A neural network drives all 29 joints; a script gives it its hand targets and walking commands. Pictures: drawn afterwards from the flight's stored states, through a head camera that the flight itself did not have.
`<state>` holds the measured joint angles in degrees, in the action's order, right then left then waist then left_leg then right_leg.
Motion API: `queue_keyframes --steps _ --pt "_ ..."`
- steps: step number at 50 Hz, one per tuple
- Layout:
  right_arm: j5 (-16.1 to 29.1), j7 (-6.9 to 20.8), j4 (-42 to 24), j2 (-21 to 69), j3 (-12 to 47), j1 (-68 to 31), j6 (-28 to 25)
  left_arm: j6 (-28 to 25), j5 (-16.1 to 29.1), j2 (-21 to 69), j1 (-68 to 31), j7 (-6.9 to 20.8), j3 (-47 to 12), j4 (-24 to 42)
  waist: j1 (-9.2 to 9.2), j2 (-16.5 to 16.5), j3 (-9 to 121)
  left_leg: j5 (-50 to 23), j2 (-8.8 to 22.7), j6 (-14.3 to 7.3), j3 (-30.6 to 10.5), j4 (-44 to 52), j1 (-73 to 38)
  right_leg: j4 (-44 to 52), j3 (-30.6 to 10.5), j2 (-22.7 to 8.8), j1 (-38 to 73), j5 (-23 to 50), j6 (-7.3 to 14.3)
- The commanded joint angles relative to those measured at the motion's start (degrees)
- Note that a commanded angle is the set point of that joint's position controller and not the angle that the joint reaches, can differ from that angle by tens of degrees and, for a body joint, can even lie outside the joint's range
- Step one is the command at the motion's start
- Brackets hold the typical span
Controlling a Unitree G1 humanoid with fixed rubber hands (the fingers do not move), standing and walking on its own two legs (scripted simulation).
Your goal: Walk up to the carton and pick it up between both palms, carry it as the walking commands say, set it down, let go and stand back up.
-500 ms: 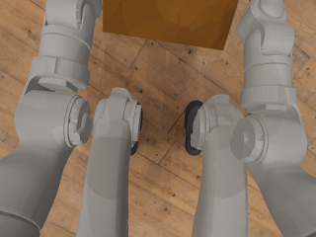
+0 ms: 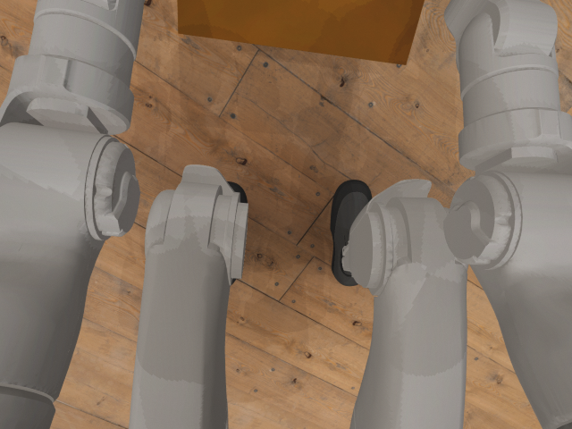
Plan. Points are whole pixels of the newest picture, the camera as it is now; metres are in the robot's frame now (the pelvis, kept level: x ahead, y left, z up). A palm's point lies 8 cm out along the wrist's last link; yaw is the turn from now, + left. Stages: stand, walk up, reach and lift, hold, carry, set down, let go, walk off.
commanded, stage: set down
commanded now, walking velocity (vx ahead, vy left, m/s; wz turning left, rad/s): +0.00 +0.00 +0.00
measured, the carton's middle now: out of the picture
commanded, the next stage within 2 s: none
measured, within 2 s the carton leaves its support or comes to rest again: rests again in 1.08 s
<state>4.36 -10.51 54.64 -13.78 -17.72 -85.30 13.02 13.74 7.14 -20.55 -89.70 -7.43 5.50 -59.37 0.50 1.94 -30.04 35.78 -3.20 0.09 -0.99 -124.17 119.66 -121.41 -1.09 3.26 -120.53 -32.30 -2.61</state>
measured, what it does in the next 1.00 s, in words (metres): stands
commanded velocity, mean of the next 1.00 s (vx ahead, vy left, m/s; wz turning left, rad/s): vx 0.00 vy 0.00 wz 0.00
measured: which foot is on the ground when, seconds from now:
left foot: down 0.00-1.00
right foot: down 0.00-1.00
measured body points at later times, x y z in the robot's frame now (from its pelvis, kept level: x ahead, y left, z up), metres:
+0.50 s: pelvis +0.00 +0.00 -0.03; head +0.38 +0.02 +0.19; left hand +0.58 +0.18 -0.21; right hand +0.57 -0.15 -0.21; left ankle +0.11 +0.11 -0.36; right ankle +0.12 -0.13 -0.36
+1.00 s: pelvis +0.01 +0.00 -0.03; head +0.39 +0.02 +0.19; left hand +0.58 +0.18 -0.22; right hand +0.58 -0.15 -0.22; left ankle +0.11 +0.11 -0.36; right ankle +0.12 -0.13 -0.36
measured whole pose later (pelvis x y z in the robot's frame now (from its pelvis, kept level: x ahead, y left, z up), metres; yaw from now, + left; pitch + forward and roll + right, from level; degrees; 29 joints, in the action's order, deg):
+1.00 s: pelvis +0.01 +0.00 -0.03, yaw +0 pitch +32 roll -1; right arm 4.8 -5.1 60.3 -16.0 -17.7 -88.5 10.7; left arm 11.0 7.1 -22.7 -91.3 -2.2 5.8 -63.6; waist 0.2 1.8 -29.8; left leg 37.9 -3.2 -0.1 -0.4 -130.5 124.7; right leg -127.9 -1.4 3.6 -125.9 -34.3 -2.9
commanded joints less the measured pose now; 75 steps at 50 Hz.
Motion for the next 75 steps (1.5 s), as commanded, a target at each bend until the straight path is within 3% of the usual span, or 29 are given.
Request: queue_keyframes --steps 1,4,6,12,13,16,18,20,22,26,36,37,38,39,41,53,62,65,66,67,75 --pt "6.6 15.8 -12.4 50.3 22.5 -40.5 -3.1 -4.5 6.2 50.0 -37.4 17.4 -14.3 14.4 1.18 -2.0 96.3 -28.8 -2.5 -0.1 3.2 9.1 -34.1 4.5 4.8 3.3 35.9 25.9 1.7" --pt "7.7 15.4 -12.9 48.8 22.8 -41.6 -3.7 -5.1 6.5 48.7 -38.8 17.4 -14.3 15.8 1.59 -2.8 97.2 -30.1 -2.2 0.0 3.1 7.5 -34.2 2.7 4.6 3.1 36.7 27.8 2.0" --pt "7.8 15.3 -10.8 47.9 21.7 -41.0 -3.7 -4.9 6.2 47.4 -38.7 17.4 -13.9 13.9 0.91 -2.9 94.7 -29.1 -2.0 -0.4 2.8 7.6 -34.1 2.1 5.3 3.2 34.8 26.4 1.9" --pt "10.0 15.1 -13.4 47.9 23.1 -42.1 -3.8 -5.3 8.2 46.4 -41.6 16.9 -16.1 19.0 0.73 -4.8 100.6 -32.0 -1.6 0.1 3.2 5.7 -37.8 0.9 5.0 3.1 36.9 29.1 2.5" --pt "9.5 15.0 -11.4 47.4 22.8 -41.4 -3.5 -5.1 8.2 46.2 -41.6 16.9 -16.0 17.9 0.11 -4.6 98.3 -30.3 -1.5 0.0 3.1 6.0 -36.1 1.0 5.0 3.0 36.6 28.2 2.5" --pt "9.2 15.3 -11.6 47.8 22.7 -42.3 -3.6 -5.0 7.3 46.9 -40.4 17.5 -15.3 16.4 0.75 -4.1 94.3 -28.8 -1.5 -0.1 3.2 6.0 -32.8 0.8 4.7 3.0 35.8 27.4 2.7" --pt "8.7 15.7 -10.2 47.8 21.9 -41.9 -3.4 -5.0 7.5 46.9 -40.1 17.8 -15.0 15.4 0.04 -3.5 91.7 -27.2 -1.6 -0.3 3.0 6.3 -31.8 0.8 5.0 2.9 34.1 25.5 2.6" --pt "8.8 15.8 -10.7 47.9 22.2 -42.7 -3.5 -5.1 7.4 46.0 -39.6 18.0 -14.3 15.4 0.84 -2.6 90.6 -26.7 -1.6 -0.4 3.3 5.6 -30.0 0.3 4.9 2.9 33.7 25.0 2.5" --pt "8.1 15.9 -8.8 47.7 21.4 -42.0 -3.4 -5.1 7.0 45.6 -40.3 18.0 -14.2 14.1 0.36 -2.3 87.6 -25.3 -1.5 -0.6 3.1 6.1 -28.6 0.4 5.0 3.0 33.0 24.2 2.4" --pt "6.8 16.3 -7.0 46.5 19.6 -40.4 -3.2 -4.8 6.1 45.5 -38.7 18.6 -13.3 12.1 -0.01 -3.4 82.3 -22.8 -1.4 -0.4 3.3 6.0 -26.3 0.7 4.7 2.9 30.5 21.3 2.8" --pt "5.5 17.7 -5.3 47.1 18.6 -36.6 -3.4 -5.3 5.4 46.1 -35.0 19.6 -13.3 11.2 0.62 -2.4 76.9 -25.1 -2.0 -0.2 3.1 5.4 -23.7 0.1 4.2 3.0 28.9 23.0 2.8" --pt "5.0 17.8 -5.0 47.3 18.0 -36.5 -3.4 -5.3 5.2 46.4 -34.7 19.7 -13.0 10.5 -0.41 -2.5 75.7 -24.9 -2.0 -0.4 2.7 5.7 -23.1 0.3 4.5 3.0 28.2 22.9 2.7" --pt "5.3 17.8 -5.3 47.2 18.2 -36.1 -3.5 -5.3 5.0 46.6 -34.5 19.8 -12.7 10.7 0.42 -2.4 75.9 -24.9 -1.9 -0.3 2.8 5.3 -22.8 -0.1 4.3 2.9 28.4 22.9 2.9" --pt "4.8 17.9 -4.8 47.1 18.0 -35.7 -3.5 -5.2 4.8 47.1 -33.6 19.9 -13.1 9.8 -0.26 -2.2 74.3 -24.9 -1.9 -0.3 2.5 5.3 -22.3 0.1 4.3 3.0 28.2 22.9 2.8" --pt "4.6 18.3 -4.2 47.4 17.7 -35.0 -3.3 -5.0 4.4 46.8 -33.3 20.2 -13.0 9.7 0.43 -2.4 72.8 -24.6 -1.8 -0.3 2.5 5.4 -21.6 -0.1 4.0 2.9 27.5 22.5 3.0" --pt "3.8 19.7 -2.2 46.8 17.3 -31.0 -3.3 -4.8 3.2 48.0 -28.0 21.0 -12.6 7.8 0.06 -1.9 65.5 -24.6 -1.9 -0.5 2.1 4.7 -20.2 -0.8 4.2 2.8 23.7 21.1 3.0" --pt "3.7 20.6 -0.3 46.7 17.1 -27.5 -3.2 -4.6 2.0 47.6 -24.5 21.7 -12.1 6.1 1.27 -2.3 60.2 -24.5 -1.7 -0.5 2.1 3.9 -17.7 -1.5 3.7 2.8 21.5 20.8 3.1" --pt "3.0 20.8 1.1 46.8 16.4 -26.2 -3.1 -4.5 1.3 47.6 -24.1 21.8 -11.7 5.4 0.51 -2.6 59.0 -24.1 -1.7 -0.7 1.9 4.0 -17.7 -1.6 3.9 2.9 20.6 20.4 3.2" --pt "3.3 20.8 0.2 46.4 16.9 -26.4 -3.2 -4.5 1.5 47.9 -23.2 21.8 -11.9 5.3 1.12 -2.2 58.8 -25.0 -1.8 -0.7 1.7 3.8 -18.0 -1.8 3.9 2.8 20.4 20.8 3.1" --pt "3.2 20.9 0.5 46.4 16.8 -26.8 -3.3 -4.5 1.6 48.7 -23.3 21.8 -12.3 5.1 0.31 -2.3 59.2 -25.2 -1.8 -0.6 1.4 3.8 -18.2 -2.0 3.9 2.7 20.0 21.0 3.2" --pt "3.6 20.9 1.0 45.7 17.2 -24.3 -3.8 -4.7 0.3 47.4 -20.5 21.8 -11.6 4.8 1.38 -2.6 59.2 -27.4 -1.5 -0.7 1.4 2.9 -18.9 -2.7 3.9 3.0 21.0 23.0 2.7"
